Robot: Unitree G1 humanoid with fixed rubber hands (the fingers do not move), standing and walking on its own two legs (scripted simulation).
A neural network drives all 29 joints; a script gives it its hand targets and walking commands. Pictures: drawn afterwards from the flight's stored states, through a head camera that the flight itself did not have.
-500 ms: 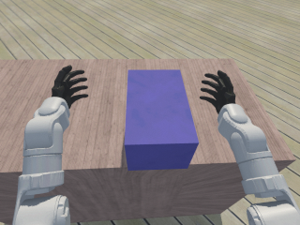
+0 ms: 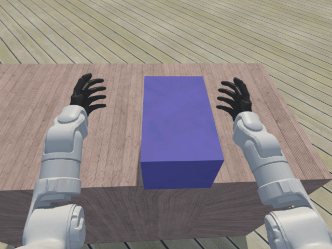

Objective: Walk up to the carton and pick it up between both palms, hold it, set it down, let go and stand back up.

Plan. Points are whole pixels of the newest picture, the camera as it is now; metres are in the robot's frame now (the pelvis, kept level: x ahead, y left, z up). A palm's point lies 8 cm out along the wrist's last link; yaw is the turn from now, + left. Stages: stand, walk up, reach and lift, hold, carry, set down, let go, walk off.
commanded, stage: reach and lift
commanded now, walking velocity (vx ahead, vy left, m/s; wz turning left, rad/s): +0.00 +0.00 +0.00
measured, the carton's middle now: (175, 128) +0.42 +0.01 +0.03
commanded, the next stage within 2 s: none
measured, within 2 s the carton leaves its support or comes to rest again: neither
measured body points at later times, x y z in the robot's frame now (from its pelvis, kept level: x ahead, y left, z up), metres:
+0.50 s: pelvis -0.01 +0.00 +0.00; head +0.01 +0.02 +0.45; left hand +0.39 +0.21 +0.09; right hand +0.41 -0.13 +0.09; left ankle +0.03 +0.11 -0.75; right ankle -0.03 -0.11 -0.75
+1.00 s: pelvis +0.00 +0.00 +0.00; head +0.02 +0.03 +0.45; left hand +0.39 +0.16 +0.07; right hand +0.40 -0.11 +0.09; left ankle +0.03 +0.11 -0.75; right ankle -0.03 -0.11 -0.75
